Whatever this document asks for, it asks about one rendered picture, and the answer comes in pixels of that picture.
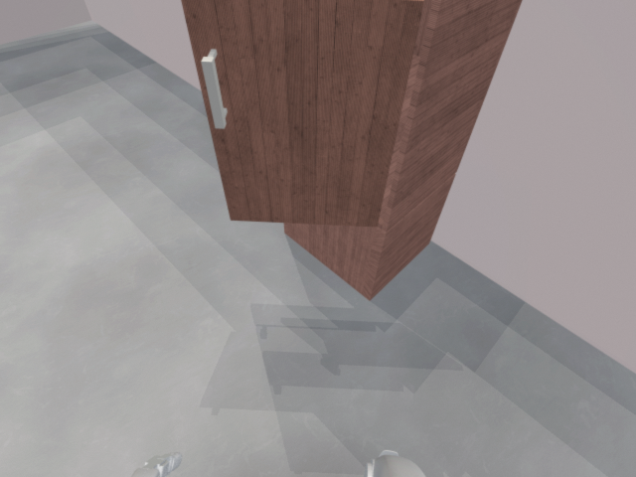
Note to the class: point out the left robot hand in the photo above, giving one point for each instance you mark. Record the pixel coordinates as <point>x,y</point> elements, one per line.
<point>159,466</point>

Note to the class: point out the handle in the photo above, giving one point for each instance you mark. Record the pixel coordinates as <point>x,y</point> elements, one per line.
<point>212,83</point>

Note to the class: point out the right robot thigh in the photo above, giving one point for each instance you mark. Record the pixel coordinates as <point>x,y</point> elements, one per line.
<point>392,466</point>

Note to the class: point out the cupboard door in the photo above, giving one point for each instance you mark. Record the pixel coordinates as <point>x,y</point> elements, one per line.
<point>314,91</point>

